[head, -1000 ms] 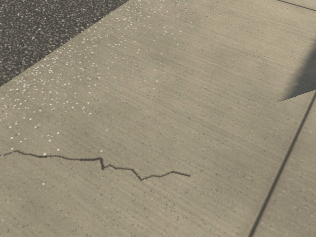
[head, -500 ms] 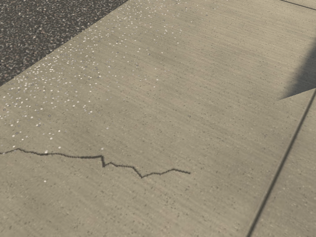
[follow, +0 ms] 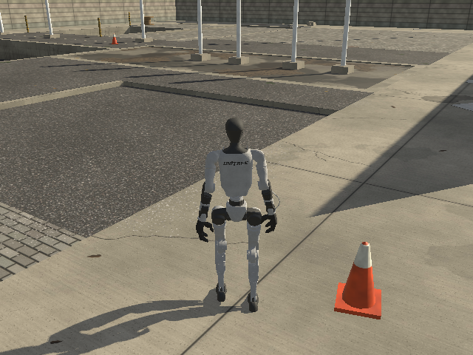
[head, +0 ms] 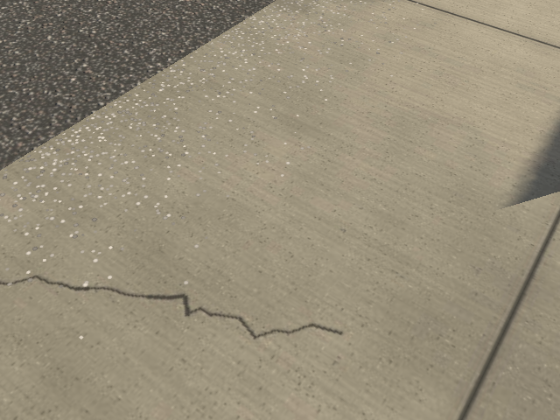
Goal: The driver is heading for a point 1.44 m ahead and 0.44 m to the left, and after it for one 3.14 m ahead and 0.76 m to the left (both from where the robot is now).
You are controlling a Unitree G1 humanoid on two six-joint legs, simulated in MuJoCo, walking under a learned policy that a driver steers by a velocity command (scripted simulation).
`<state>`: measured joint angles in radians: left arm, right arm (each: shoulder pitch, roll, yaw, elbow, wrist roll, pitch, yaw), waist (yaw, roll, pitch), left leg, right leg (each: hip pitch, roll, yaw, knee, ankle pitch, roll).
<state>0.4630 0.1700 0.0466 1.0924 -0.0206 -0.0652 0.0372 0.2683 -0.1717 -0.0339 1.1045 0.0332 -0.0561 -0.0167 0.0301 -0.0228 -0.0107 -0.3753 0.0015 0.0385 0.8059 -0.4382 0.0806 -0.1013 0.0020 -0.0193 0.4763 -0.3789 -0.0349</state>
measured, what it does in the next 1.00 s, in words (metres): walks ahead: right foot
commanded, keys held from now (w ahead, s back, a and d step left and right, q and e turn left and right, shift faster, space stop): no key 0.72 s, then w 0.28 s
